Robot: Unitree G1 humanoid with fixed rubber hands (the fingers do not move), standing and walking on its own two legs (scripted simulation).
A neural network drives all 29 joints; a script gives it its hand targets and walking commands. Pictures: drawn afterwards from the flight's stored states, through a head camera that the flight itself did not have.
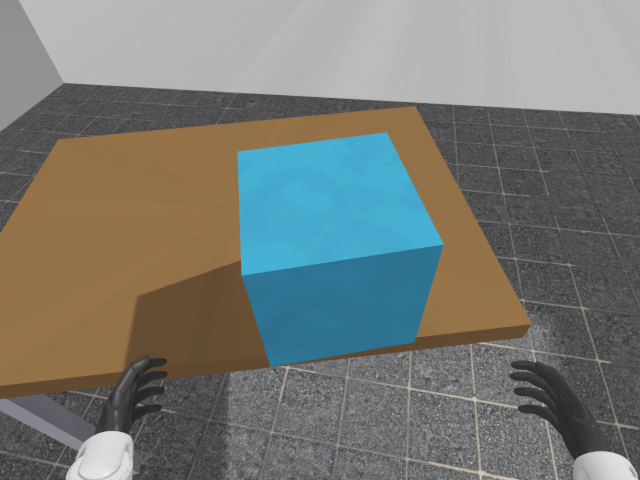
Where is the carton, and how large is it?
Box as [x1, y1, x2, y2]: [237, 132, 443, 366]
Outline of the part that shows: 386,132 237,152 241,274 270,366 414,341 443,244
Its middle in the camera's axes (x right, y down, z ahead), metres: +0.01 +0.02 +0.57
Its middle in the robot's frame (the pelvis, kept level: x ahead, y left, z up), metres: +0.42 +0.01 +0.04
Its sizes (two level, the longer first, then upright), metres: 0.222 0.218 0.224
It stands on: a table, 0.70 m high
